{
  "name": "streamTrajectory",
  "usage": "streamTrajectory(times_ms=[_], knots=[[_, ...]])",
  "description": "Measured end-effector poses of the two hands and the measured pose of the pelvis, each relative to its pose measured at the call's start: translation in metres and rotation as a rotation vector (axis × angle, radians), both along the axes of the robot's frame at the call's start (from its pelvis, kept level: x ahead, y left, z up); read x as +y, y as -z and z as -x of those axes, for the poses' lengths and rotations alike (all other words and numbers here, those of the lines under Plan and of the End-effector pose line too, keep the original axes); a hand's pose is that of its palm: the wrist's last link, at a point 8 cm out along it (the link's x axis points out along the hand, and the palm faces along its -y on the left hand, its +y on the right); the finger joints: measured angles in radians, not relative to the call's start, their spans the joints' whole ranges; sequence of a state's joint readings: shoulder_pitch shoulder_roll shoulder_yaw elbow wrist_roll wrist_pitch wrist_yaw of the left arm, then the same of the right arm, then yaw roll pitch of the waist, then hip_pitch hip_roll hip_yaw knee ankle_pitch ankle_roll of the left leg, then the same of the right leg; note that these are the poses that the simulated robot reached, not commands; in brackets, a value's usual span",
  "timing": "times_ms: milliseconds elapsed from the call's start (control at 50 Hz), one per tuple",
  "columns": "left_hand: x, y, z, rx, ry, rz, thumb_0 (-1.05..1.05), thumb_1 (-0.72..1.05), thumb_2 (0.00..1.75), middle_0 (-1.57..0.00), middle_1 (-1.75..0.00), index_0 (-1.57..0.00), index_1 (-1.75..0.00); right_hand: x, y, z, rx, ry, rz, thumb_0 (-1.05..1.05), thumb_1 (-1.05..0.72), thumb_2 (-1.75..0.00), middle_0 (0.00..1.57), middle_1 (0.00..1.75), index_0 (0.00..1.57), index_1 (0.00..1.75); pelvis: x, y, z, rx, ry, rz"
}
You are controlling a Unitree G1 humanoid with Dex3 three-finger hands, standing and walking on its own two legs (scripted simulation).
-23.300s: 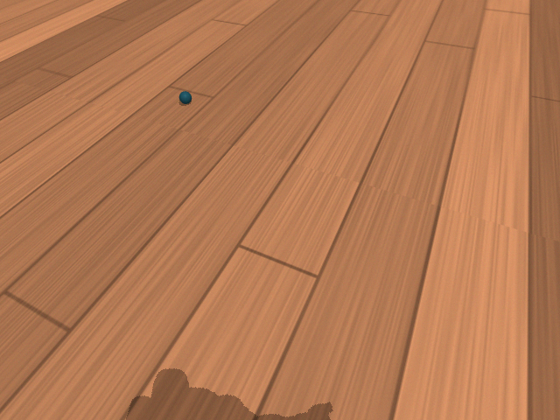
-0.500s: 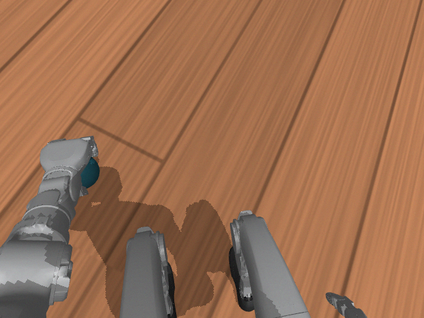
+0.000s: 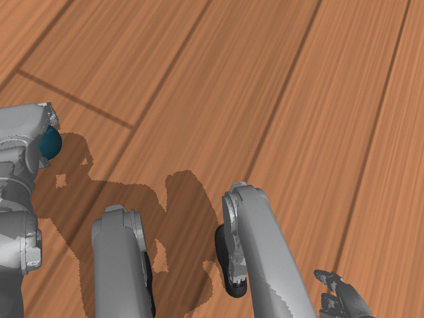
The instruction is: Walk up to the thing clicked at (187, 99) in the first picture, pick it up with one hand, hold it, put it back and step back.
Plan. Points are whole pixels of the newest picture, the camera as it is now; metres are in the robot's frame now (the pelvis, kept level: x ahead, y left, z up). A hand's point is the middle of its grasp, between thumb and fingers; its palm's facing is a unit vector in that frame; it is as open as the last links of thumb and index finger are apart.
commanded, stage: crouch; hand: left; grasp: from above
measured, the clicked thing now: (39, 142) +0.47 +0.29 -0.20
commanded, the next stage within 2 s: lower in 0.56 s
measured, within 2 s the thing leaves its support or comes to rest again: neither
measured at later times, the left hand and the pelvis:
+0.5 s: hand (46, 143) +0.47 +0.29 -0.23, palm faces -0.46 -0.06 -0.88, open 10.2 cm; pelvis -0.01 +0.00 -0.06, yaw -2 degrees
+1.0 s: hand (56, 146) +0.48 +0.29 -0.29, palm faces -0.48 -0.07 -0.87, open 10.2 cm; pelvis -0.01 +0.00 -0.09, yaw -4 degrees
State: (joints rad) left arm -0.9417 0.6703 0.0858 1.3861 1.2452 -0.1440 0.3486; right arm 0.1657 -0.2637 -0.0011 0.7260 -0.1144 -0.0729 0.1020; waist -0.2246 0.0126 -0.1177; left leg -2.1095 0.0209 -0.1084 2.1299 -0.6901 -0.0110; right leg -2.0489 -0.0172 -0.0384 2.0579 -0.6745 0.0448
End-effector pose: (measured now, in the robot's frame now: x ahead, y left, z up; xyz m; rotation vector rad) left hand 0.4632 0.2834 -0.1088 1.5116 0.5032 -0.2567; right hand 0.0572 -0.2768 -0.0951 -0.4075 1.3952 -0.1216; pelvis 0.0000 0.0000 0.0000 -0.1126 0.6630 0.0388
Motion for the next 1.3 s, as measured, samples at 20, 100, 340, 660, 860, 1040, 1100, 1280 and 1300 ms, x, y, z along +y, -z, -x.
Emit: streamTrajectory(times_ms=[20,100,340,660,860,1040,1100,1280,1300], knots=[[0.000,0.004,-0.001,0.004,0.000,0.003,-0.01,-0.11,0.64,-0.54,-0.85,-0.62,-0.81,0.000,0.002,0.002,0.006,0.002,-0.001,0.00,-0.92,-0.90,0.21,0.29,0.20,0.30,0.000,0.003,0.000,-0.002,0.001,0.001],[0.001,0.018,-0.004,0.013,0.009,0.013,-0.01,-0.10,0.63,-0.55,-0.85,-0.62,-0.80,0.002,0.012,0.012,0.034,0.012,-0.002,0.00,-0.92,-0.90,0.21,0.30,0.20,0.30,0.001,0.015,0.002,-0.007,0.004,0.005],[0.003,0.053,-0.012,0.003,0.031,0.013,-0.01,-0.08,0.59,-0.56,-0.84,-0.64,-0.78,0.007,0.039,0.042,0.108,0.027,-0.015,0.00,-0.92,-0.90,0.21,0.30,0.20,0.30,0.001,0.047,0.007,-0.024,0.009,0.014],[0.008,0.077,-0.024,0.001,0.024,0.007,-0.01,-0.09,0.59,-0.57,-0.83,-0.65,-0.78,0.008,0.054,0.047,0.133,0.001,-0.008,0.00,-0.92,-0.90,0.21,0.30,0.20,0.30,0.002,0.070,0.007,-0.040,0.020,0.033],[0.008,0.101,-0.024,0.033,0.026,0.016,-0.01,-0.09,0.58,-0.58,-0.82,-0.66,-0.76,0.008,0.060,0.045,0.150,-0.022,-0.006,0.00,-0.92,-0.90,0.21,0.30,0.20,0.30,0.002,0.079,0.006,-0.047,0.024,0.043],[0.005,0.127,-0.026,0.007,0.035,0.037,-0.01,-0.08,0.56,-0.58,-0.82,-0.66,-0.76,0.007,0.067,0.047,0.162,-0.040,0.008,0.00,-0.92,-0.90,0.21,0.30,0.20,0.30,0.002,0.093,0.006,-0.070,0.034,0.054],[0.005,0.132,-0.028,-0.003,0.037,0.035,-0.01,-0.08,0.56,-0.58,-0.82,-0.66,-0.76,0.008,0.069,0.048,0.164,-0.043,0.012,0.00,-0.92,-0.90,0.21,0.30,0.20,0.30,0.003,0.097,0.006,-0.072,0.037,0.059],[0.003,0.147,-0.032,0.006,0.025,0.025,-0.01,-0.07,0.55,-0.58,-0.82,-0.66,-0.76,0.012,0.072,0.049,0.166,-0.061,0.006,0.00,-0.91,-0.89,0.21,0.30,0.20,0.30,0.005,0.103,0.004,-0.078,0.046,0.074],[0.003,0.149,-0.032,0.009,0.025,0.025,-0.01,-0.07,0.55,-0.58,-0.82,-0.65,-0.76,0.013,0.072,0.049,0.166,-0.064,0.005,0.00,-0.91,-0.89,0.21,0.30,0.20,0.30,0.005,0.104,0.004,-0.080,0.047,0.075]])
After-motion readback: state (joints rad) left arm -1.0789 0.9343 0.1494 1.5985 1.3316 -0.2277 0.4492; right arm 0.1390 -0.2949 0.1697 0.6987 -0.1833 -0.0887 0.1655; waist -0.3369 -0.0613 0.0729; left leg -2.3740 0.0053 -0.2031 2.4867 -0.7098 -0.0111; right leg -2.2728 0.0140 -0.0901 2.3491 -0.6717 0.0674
